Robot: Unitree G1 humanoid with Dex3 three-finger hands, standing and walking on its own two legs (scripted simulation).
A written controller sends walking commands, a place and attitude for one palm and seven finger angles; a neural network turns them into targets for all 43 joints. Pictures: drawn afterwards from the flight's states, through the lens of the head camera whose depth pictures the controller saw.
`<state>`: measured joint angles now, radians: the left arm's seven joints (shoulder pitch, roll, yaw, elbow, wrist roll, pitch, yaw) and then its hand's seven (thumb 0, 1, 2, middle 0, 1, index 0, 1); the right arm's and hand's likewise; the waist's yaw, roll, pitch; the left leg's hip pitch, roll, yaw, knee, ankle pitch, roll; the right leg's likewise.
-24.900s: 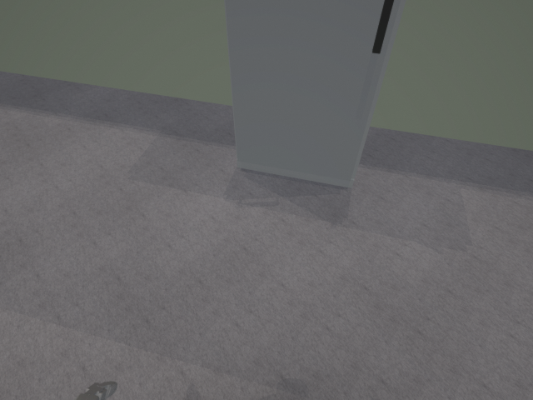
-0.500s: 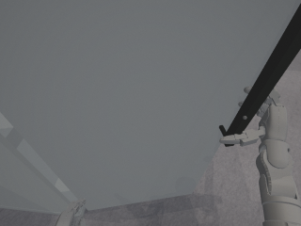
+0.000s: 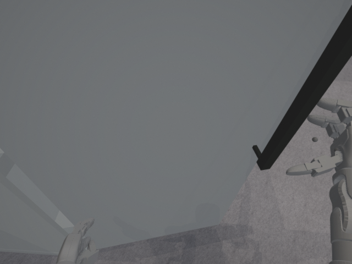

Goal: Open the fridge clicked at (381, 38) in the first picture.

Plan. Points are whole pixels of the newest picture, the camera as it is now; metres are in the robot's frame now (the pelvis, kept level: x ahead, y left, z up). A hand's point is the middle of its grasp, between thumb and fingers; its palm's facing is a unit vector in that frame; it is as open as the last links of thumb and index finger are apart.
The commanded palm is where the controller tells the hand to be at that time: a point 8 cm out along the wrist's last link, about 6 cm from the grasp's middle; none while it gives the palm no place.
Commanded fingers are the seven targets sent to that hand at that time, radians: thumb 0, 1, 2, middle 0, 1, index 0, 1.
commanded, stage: slip the hand off the handle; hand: right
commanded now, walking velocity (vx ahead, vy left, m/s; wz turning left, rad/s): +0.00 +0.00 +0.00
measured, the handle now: (303, 85) +0.39 -0.21 +0.25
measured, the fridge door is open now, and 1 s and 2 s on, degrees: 75 75 75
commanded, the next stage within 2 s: draw the hand back to the body in 0.96 s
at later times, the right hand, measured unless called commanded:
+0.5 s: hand (338, 153) +0.31 -0.30 +0.15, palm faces +0.23 +0.96 -0.18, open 14.6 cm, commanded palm +0.26 -0.34 +0.16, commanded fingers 0.00 0.55 -0.20 0.25 1.15 0.25 1.15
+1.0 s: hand out of the picture +0.22 -0.31 +0.16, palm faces +0.29 +0.94 -0.18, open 14.6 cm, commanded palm +0.19 -0.36 +0.16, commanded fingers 0.00 0.55 -0.20 0.25 1.15 0.25 1.15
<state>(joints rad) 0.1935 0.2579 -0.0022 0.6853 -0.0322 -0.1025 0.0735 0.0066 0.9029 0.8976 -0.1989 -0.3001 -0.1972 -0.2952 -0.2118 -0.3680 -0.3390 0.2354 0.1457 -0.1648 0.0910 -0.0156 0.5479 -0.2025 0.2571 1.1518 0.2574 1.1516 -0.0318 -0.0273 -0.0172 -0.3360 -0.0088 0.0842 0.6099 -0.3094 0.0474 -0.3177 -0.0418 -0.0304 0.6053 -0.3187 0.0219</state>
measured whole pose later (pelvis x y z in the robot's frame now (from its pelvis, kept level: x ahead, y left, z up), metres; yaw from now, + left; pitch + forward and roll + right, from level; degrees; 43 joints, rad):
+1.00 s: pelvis -0.01 -0.02 +0.00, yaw -1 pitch -1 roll +1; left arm 0.17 0.24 -0.05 0.66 -0.03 -0.17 0.10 0.01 0.90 0.90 -0.20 -0.30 -0.20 -0.30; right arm 0.13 -0.38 -0.44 -0.01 0.27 -0.18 0.24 -0.02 0.55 -0.20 0.26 1.15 0.26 1.15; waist -0.08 -0.03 -0.01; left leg -0.26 0.01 0.09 0.57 -0.28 0.02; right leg -0.27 -0.02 -0.02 0.61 -0.31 -0.01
